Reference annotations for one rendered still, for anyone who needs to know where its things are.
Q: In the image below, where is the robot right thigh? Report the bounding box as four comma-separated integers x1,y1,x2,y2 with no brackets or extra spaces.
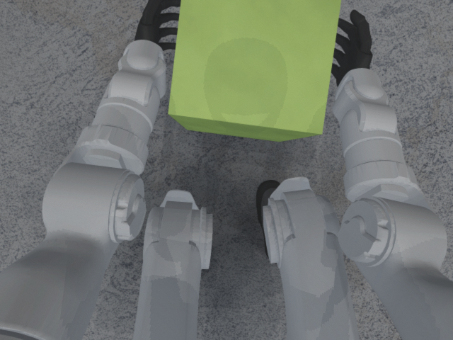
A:
263,189,360,340

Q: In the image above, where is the right robot upper arm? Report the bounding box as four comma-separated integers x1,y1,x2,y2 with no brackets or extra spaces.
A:
338,196,453,340

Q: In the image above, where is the robot left forearm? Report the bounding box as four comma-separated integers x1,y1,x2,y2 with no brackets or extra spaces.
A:
42,40,166,225

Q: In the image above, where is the carton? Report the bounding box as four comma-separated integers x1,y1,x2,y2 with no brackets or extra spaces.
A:
168,0,341,142

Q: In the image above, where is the robot right shin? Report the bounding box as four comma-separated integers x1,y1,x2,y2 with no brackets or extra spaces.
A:
270,177,340,236

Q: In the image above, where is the left robot upper arm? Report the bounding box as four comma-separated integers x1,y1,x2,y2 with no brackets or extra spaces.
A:
0,162,146,340

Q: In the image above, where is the robot right hand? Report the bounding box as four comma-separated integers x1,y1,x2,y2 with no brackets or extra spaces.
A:
331,10,373,86

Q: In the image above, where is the robot right forearm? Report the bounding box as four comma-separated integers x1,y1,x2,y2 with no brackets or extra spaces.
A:
332,68,436,214

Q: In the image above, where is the robot left hand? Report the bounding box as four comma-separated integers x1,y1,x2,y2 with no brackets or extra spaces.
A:
134,0,181,51

